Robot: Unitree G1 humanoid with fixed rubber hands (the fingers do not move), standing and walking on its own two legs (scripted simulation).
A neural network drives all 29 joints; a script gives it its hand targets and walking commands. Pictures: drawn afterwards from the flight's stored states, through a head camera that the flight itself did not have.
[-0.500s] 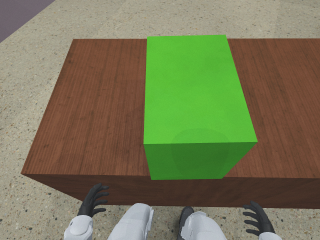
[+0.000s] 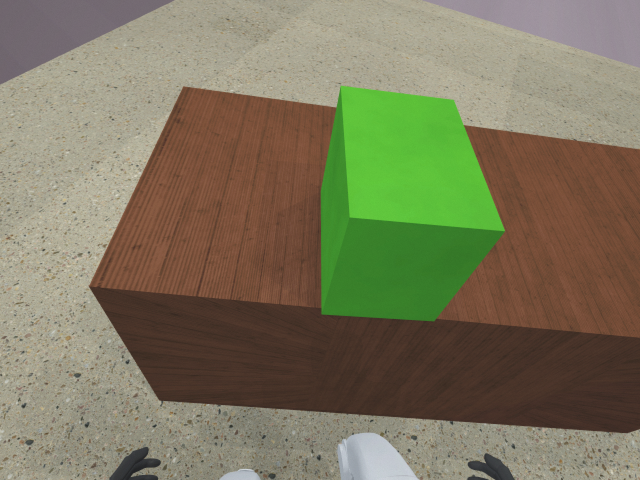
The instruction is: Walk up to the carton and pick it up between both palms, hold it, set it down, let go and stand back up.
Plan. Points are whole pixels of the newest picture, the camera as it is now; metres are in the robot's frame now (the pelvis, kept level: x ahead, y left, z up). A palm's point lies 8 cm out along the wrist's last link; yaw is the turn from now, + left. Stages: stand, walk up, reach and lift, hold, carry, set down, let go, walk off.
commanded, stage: walk up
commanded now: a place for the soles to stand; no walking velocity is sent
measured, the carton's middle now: (388, 205) +0.55 -0.10 -0.01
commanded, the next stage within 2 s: none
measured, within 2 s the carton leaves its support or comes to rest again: neither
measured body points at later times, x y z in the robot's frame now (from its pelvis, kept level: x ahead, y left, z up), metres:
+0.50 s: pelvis -0.02 -0.07 +0.01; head -0.02 -0.10 +0.46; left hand -0.04 +0.15 -0.11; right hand +0.05 -0.31 -0.13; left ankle +0.13 +0.06 -0.64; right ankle -0.10 -0.11 -0.73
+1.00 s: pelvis +0.10 -0.09 +0.00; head +0.11 -0.08 +0.45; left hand +0.22 +0.14 -0.12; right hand +0.23 -0.31 -0.11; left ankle +0.15 -0.02 -0.73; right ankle +0.11 -0.27 -0.66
